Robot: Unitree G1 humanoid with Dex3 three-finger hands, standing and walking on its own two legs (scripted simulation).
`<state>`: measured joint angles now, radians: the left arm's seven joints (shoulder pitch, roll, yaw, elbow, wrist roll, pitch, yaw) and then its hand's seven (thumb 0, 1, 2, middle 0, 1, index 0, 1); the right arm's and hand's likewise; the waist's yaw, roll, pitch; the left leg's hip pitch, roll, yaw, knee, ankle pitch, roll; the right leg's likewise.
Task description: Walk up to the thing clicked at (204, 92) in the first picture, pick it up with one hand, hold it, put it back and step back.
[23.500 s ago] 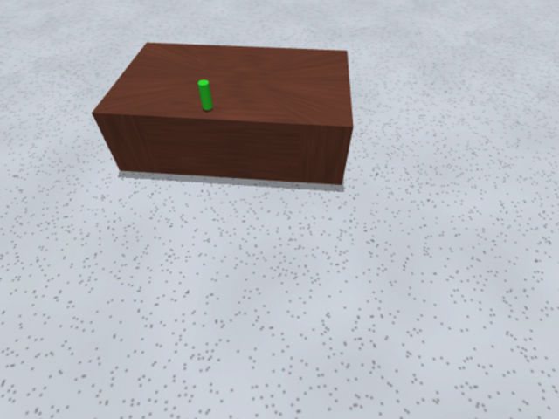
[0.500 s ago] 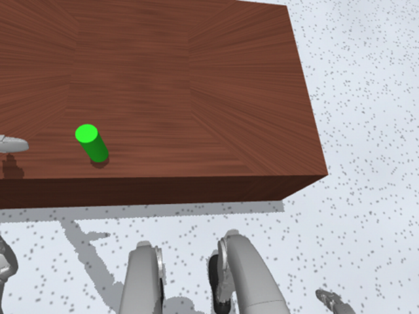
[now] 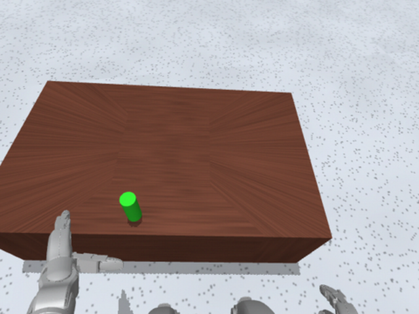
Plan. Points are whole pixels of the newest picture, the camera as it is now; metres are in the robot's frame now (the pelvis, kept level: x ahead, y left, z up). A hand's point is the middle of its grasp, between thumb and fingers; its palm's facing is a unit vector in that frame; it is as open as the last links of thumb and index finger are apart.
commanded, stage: home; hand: left
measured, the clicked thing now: (131, 207) +0.46 +0.22 -0.31
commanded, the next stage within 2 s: none
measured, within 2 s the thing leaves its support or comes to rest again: neither
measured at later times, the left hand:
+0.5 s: hand (116, 295) +0.18 +0.17 -0.06, palm faces +0.16 -0.95 -0.27, open 17.4 cm
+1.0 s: hand out of the picture +0.10 +0.22 -0.09, palm faces +0.00 -0.93 -0.38, open 17.4 cm
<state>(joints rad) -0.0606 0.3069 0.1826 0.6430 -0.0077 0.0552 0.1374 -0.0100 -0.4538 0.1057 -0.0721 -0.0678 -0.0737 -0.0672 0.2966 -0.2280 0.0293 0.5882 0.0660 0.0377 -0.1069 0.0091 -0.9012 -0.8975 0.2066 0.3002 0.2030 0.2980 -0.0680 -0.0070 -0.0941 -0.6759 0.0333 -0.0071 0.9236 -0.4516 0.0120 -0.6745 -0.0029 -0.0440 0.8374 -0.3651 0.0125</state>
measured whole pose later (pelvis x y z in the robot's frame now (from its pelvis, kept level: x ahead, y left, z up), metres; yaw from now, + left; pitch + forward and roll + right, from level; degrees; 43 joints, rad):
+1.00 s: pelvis +0.00 -0.02 +0.03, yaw +2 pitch -2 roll +0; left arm 0.26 0.31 0.00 0.79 0.05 0.01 0.03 -0.01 -0.53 0.06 -0.06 -0.06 -0.06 -0.06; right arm 0.26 -0.31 -0.03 0.86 -0.05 0.02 -0.01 0.01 -0.90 -0.90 0.21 0.30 0.20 0.30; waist -0.01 0.03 -0.01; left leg -0.25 0.01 -0.01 0.61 -0.33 -0.01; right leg -0.29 -0.03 -0.05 0.62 -0.30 -0.01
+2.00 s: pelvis +0.00 -0.02 +0.05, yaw +2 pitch -3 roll +0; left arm 0.14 0.33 -0.01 1.17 0.02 0.00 0.01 0.00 -0.53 0.06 -0.06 -0.06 -0.06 -0.05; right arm 0.18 -0.34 0.02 1.11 -0.02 0.02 0.00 0.01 -0.91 -0.90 0.21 0.30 0.20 0.30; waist 0.00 0.03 0.04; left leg -0.13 0.01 -0.02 0.37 -0.20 -0.01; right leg -0.15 -0.02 -0.06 0.37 -0.16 0.00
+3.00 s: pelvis +0.02 -0.02 +0.06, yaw +2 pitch -2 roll +0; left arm 0.09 0.33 0.00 1.16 0.01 0.00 0.00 0.00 0.85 0.89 -0.21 -0.30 -0.21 -0.30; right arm 0.12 -0.35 0.01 1.13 -0.01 0.00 0.00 0.01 -0.91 -0.89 0.21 0.30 0.20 0.30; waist 0.00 0.02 0.05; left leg -0.07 0.00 -0.02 0.29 -0.18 -0.01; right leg -0.10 -0.03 -0.06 0.31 -0.16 0.00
